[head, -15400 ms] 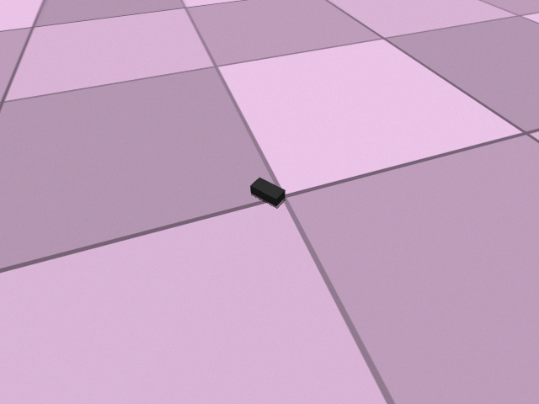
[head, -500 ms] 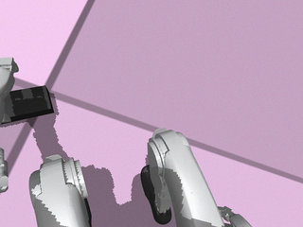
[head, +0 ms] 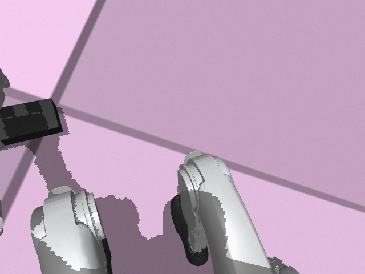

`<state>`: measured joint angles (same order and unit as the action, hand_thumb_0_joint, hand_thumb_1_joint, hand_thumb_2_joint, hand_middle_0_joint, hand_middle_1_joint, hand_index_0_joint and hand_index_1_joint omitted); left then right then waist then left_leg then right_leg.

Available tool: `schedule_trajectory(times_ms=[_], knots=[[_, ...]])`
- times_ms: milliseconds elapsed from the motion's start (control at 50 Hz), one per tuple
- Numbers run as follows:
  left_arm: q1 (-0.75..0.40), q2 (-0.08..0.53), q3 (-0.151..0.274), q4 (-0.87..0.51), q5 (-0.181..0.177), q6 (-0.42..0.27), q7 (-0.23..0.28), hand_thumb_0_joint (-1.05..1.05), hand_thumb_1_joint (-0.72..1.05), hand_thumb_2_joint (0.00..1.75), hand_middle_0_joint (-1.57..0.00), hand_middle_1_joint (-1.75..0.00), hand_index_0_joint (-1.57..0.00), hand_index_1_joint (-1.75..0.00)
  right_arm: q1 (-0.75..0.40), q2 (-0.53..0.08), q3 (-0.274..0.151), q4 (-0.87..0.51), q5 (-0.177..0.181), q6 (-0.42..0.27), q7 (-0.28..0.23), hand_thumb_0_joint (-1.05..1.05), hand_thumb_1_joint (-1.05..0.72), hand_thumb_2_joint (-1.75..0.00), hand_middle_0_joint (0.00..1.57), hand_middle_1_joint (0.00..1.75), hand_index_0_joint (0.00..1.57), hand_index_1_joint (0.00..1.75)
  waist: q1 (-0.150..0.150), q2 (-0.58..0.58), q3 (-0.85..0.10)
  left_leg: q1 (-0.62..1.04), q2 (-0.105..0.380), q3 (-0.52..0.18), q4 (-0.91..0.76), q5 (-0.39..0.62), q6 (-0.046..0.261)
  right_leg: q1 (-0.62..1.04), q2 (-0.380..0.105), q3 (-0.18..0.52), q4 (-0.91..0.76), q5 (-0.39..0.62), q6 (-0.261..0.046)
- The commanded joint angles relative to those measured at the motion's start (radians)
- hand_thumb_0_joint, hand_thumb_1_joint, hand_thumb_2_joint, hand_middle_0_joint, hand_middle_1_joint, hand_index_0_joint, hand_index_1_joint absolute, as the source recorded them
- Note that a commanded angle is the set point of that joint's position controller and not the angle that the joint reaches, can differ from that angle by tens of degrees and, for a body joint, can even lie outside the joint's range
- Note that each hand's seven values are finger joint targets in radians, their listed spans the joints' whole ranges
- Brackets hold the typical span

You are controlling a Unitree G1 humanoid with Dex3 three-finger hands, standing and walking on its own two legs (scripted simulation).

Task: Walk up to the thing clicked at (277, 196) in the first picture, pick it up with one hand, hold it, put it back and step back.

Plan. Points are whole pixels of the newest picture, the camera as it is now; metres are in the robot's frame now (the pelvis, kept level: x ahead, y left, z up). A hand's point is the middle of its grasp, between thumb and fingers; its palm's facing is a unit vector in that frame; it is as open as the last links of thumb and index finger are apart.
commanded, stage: close in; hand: left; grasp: from above
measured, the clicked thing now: (21, 123) +0.50 +0.28 -0.29
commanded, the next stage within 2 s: rest palm in 0.10 s
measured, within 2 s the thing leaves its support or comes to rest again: neither
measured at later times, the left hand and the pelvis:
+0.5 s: hand (8, 123) +0.48 +0.29 -0.22, palm faces -0.46 -0.07 -0.89, open 13.8 cm; pelvis +0.00 +0.00 -0.01, yaw -2 degrees
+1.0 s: hand (12, 126) +0.48 +0.29 -0.25, palm faces -0.45 -0.10 -0.89, open 13.8 cm; pelvis +0.00 +0.01 -0.02, yaw -4 degrees
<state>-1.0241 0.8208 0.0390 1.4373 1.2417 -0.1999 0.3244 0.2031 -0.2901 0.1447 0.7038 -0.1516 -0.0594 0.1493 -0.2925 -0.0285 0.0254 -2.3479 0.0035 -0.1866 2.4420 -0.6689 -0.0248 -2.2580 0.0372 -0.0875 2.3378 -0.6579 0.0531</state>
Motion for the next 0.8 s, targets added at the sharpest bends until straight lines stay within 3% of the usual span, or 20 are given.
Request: schedule_trajectory(times_ms=[0, 100, 180, 220, 260, 280, 300, 380, 400, 420, 460, 480, 520, 540, 580, 640, 660, 720, 740, 780], knots=[[-0.366, 0.167, -0.014, -0.082, 0.009, -0.033, 0.060, 0.00, -0.52, 1.08, -0.08, -1.07, -0.09, -1.06, 0.219, -0.273, -0.086, 0.007, -0.002, -0.001, -0.018, 0.00, -0.90, -0.89, 0.20, 0.30, 0.20, 0.30, -0.072, 0.348, -0.635, 0.495, -0.003, 0.100, -0.233, 0.121, 0.041, 0.300, 0.026, -0.116, -0.237, 0.173, -0.088], [-0.353, 0.217, 0.013, -0.032, 0.050, -0.035, 0.104, 0.00, -0.50, 1.08, -0.08, -1.07, -0.10, -1.06, 0.211, -0.282, -0.068, -0.003, -0.017, -0.010, -0.012, 0.00, -0.89, -0.89, 0.20, 0.30, 0.20, 0.30, -0.058, 0.374, -0.622, 0.526, -0.004, 0.102, -0.233, 0.169, 0.038, 0.311, 0.025, -0.124, -0.217, 0.213, -0.088], [-0.384, 0.241, 0.029, -0.019, 0.069, -0.028, 0.146, 0.00, -0.49, 1.05, -0.07, -1.08, -0.10, -1.06, 0.187, -0.291, -0.060, -0.014, -0.025, -0.019, -0.006, 0.00, -0.89, -0.89, 0.20, 0.30, 0.20, 0.30, -0.070, 0.433, -0.650, 0.578, 0.001, 0.093, -0.239, 0.198, 0.031, 0.293, 0.025, -0.133, -0.192, 0.238, -0.090], [-0.373, 0.230, 0.029, 0.042, 0.079, -0.019, 0.167, 0.00, -0.49, 1.02, -0.07, -1.04, -0.08, -1.03, 0.186, -0.294, -0.054, -0.016, -0.032, -0.025, -0.004, 0.00, -0.89, -0.90, 0.20, 0.30, 0.20, 0.30, -0.088, 0.395, -0.601, 0.533, -0.001, 0.095, -0.229, 0.172, 0.037, 0.278, 0.024, -0.133, -0.194, 0.222, -0.087], [-0.399, 0.247, 0.039, 0.055, 0.081, -0.021, 0.185, 0.00, -0.50, 1.02, -0.06, -1.02, -0.07, -1.02, 0.182, -0.298, -0.044, -0.017, -0.041, -0.035, 0.001, 0.00, -0.89, -0.90, 0.20, 0.30, 0.20, 0.30, -0.108, 0.392, -0.562, 0.501, 0.001, 0.093, -0.223, 0.138, 0.042, 0.273, 0.028, -0.134, -0.200, 0.199, -0.084], [-0.387, 0.243, 0.027, 0.085, 0.081, -0.018, 0.190, 0.00, -0.52, 1.02, -0.06, -1.01, -0.06, -1.01, 0.181, -0.299, -0.038, -0.015, -0.040, -0.041, 0.001, 0.00, -0.89, -0.90, 0.20, 0.30, 0.20, 0.30, -0.103, 0.391, -0.555, 0.489, 0.001, 0.095, -0.219, 0.126, 0.044, 0.271, 0.028, -0.131, -0.205, 0.188, -0.085], [-0.379, 0.270, 0.049, 0.082, 0.083, -0.017, 0.197, 0.00, -0.51, 1.03, -0.07, -1.02, -0.07, -1.02, 0.173, -0.306, -0.035, -0.028, -0.044, -0.047, 0.003, 0.00, -0.89, -0.90, 0.20, 0.30, 0.20, 0.30, -0.107, 0.377, -0.567, 0.499, 0.003, 0.093, -0.215, 0.131, 0.046, 0.291, 0.031, -0.133, -0.202, 0.194, -0.082], [-0.365, 0.311, 0.067, 0.106, 0.077, -0.016, 0.217, 0.00, -0.51, 1.01, -0.06, -1.02, -0.06, -1.01, 0.163, -0.313, -0.023, -0.028, -0.053, -0.068, 0.007, 0.00, -0.89, -0.90, 0.20, 0.30, 0.20, 0.30, -0.107, 0.386, -0.573, 0.486, 0.007, 0.089, -0.203, 0.108, 0.047, 0.305, 0.036, -0.132, -0.196, 0.175, -0.082], [-0.385, 0.302, 0.051, 0.079, 0.078, -0.020, 0.217, 0.00, -0.51, 1.03, -0.07, -1.02, -0.07, -1.02, 0.165, -0.316, -0.019, -0.037, -0.055, -0.075, 0.009, 0.00, -0.89, -0.90, 0.20, 0.30, 0.20, 0.30, -0.112, 0.396, -0.586, 0.499, 0.008, 0.091, -0.198, 0.123, 0.046, 0.315, 0.036, -0.133, -0.195, 0.189, -0.080], [-0.366, 0.337, 0.082, 0.091, 0.074, -0.019, 0.227, 0.00, -0.50, 1.03, -0.07, -1.04, -0.07, -1.03, 0.169, -0.319, -0.017, -0.026, -0.060, -0.074, 0.009, 0.00, -0.89, -0.90, 0.20, 0.30, 0.20, 0.30, -0.108, 0.403, -0.607, 0.500, 0.010, 0.084, -0.202, 0.134, 0.044, 0.340, 0.037, -0.139, -0.193, 0.198, -0.080], [-0.355, 0.341, 0.088, 0.116, 0.075, -0.017, 0.231, 0.00, -0.51, 1.00, -0.06, -1.02, -0.07, -1.01, 0.174, -0.332, -0.012, -0.029, -0.066, -0.083, 0.015, 0.00, -0.89, -0.90, 0.20, 0.30, 0.20, 0.30, -0.124, 0.385, -0.571, 0.489, 0.011, 0.083, -0.181, 0.137, 0.044, 0.316, 0.036, -0.147, -0.184, 0.201, -0.081], [-0.358, 0.354, 0.090, 0.092, 0.074, -0.021, 0.237, 0.00, -0.51, 1.02, -0.06, -1.02, -0.07, -1.02, 0.174, -0.332, -0.011, -0.026, -0.066, -0.084, 0.014, 0.00, -0.89, -0.90, 0.20, 0.30, 0.20, 0.30, -0.115, 0.406, -0.587, 0.496, 0.014, 0.081, -0.185, 0.146, 0.042, 0.334, 0.041, -0.144, -0.187, 0.210, -0.080], [-0.364, 0.329, 0.069, 0.108, 0.072, -0.024, 0.237, 0.00, -0.50, 1.01, -0.07, -1.03, -0.07, -1.02, 0.163, -0.335, -0.001, -0.037, -0.074, -0.094, 0.020, 0.00, -0.90, -0.90, 0.20, 0.30, 0.20, 0.30, -0.132, 0.407, -0.554, 0.479, 0.013, 0.082, -0.167, 0.136, 0.041, 0.317, 0.040, -0.149, -0.185, 0.201, -0.082], [-0.346, 0.363, 0.095, 0.097, 0.074, -0.023, 0.241, 0.00, -0.50, 1.01, -0.06, -1.03, -0.07, -1.02, 0.179, -0.338, -0.002, -0.025, -0.077, -0.095, 0.024, 0.00, -0.90, -0.90, 0.20, 0.30, 0.20, 0.30, -0.128, 0.408, -0.568, 0.501, 0.017, 0.076, -0.173, 0.158, 0.041, 0.342, 0.042, -0.153, -0.179, 0.222, -0.078], [-0.342, 0.350, 0.085, 0.095, 0.068, -0.021, 0.240, 0.00, -0.51, 1.01, -0.06, -1.02, -0.07, -1.01, 0.175, -0.340, 0.003, -0.027, -0.081, -0.104, 0.030, 0.00, -0.90, -0.90, 0.20, 0.30, 0.20, 0.30, -0.127, 0.424, -0.571, 0.518, 0.016, 0.076, -0.161, 0.181, 0.037, 0.337, 0.043, -0.153, -0.171, 0.242, -0.080], [-0.316, 0.388, 0.111, 0.098, 0.060, -0.023, 0.251, 0.00, -0.51, 1.05, -0.07, -1.03, -0.07, -1.04, 0.179, -0.345, 0.006, -0.016, -0.081, -0.107, 0.036, 0.00, -0.90, -0.90, 0.20, 0.30, 0.20, 0.30, -0.120, 0.433, -0.569, 0.514, 0.021, 0.071, -0.158, 0.195, 0.035, 0.360, 0.046, -0.158, -0.172, 0.253, -0.081], [-0.317, 0.361, 0.084, 0.101, 0.064, -0.021, 0.245, 0.00, -0.51, 1.04, -0.07, -1.04, -0.07, -1.04, 0.169, -0.349, 0.007, -0.027, -0.084, -0.112, 0.041, 0.00, -0.90, -0.90, 0.20, 0.30, 0.20, 0.30, -0.129, 0.433, -0.552, 0.503, 0.019, 0.073, -0.149, 0.189, 0.035, 0.348, 0.046, -0.157, -0.167, 0.252, -0.081], [-0.296, 0.405, 0.119, 0.095, 0.060, -0.020, 0.258, 0.00, -0.52, 1.05, -0.07, -1.02, -0.06, -1.03, 0.180, -0.354, 0.010, -0.015, -0.092, -0.112, 0.047, 0.00, -0.90, -0.90, 0.20, 0.30, 0.20, 0.30, -0.121, 0.428, -0.579, 0.506, 0.023, 0.067, -0.148, 0.211, 0.036, 0.386, 0.050, -0.161, -0.172, 0.273, -0.077], [-0.281, 0.401, 0.123, 0.105, 0.059, -0.019, 0.262, 0.00, -0.53, 1.06, -0.07, -1.02, -0.06, -1.03, 0.177, -0.363, 0.006, -0.021, -0.087, -0.111, 0.045, 0.00, -0.90, -0.90, 0.20, 0.30, 0.20, 0.30, -0.113, 0.425, -0.569, 0.503, 0.022, 0.064, -0.155, 0.213, 0.034, 0.375, 0.049, -0.166, -0.172, 0.269, -0.081], [-0.295, 0.369, 0.098, 0.122, 0.063, -0.019, 0.259, 0.00, -0.54, 1.07, -0.07, -1.01, -0.06, -1.03, 0.169, -0.357, 0.013, -0.022, -0.093, -0.114, 0.053, 0.00, -0.90, -0.90, 0.20, 0.30, 0.20, 0.30, -0.133, 0.423, -0.530, 0.497, 0.024, 0.062, -0.142, 0.206, 0.033, 0.354, 0.050, -0.167, -0.163, 0.265, -0.082]])
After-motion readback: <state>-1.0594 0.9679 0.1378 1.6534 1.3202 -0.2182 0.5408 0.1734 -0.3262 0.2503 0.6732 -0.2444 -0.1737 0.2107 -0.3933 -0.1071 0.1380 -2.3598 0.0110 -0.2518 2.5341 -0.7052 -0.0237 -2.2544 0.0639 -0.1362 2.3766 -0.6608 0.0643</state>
